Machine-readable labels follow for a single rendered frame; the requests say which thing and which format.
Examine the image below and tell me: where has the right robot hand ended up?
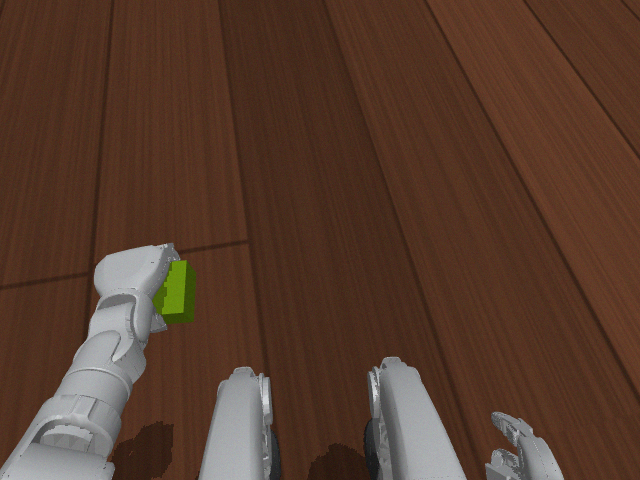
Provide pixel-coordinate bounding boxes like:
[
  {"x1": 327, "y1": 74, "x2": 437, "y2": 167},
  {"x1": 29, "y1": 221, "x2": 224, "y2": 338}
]
[{"x1": 485, "y1": 411, "x2": 564, "y2": 480}]

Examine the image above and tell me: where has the small box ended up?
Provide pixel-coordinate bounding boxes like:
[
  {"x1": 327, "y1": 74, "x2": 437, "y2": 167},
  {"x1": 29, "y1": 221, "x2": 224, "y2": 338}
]
[{"x1": 152, "y1": 260, "x2": 196, "y2": 324}]

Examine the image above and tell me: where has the right robot foot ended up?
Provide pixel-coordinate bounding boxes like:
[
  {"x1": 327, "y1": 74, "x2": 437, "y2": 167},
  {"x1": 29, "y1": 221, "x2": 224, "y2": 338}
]
[{"x1": 364, "y1": 418, "x2": 380, "y2": 480}]

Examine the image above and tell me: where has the left robot hand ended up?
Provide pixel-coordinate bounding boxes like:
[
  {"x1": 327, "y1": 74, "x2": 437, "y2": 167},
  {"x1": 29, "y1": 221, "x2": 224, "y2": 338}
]
[{"x1": 94, "y1": 243, "x2": 181, "y2": 333}]

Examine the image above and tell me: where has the left robot arm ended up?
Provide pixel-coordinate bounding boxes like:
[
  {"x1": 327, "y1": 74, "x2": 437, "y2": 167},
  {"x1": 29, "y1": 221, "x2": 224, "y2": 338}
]
[{"x1": 0, "y1": 288, "x2": 153, "y2": 480}]

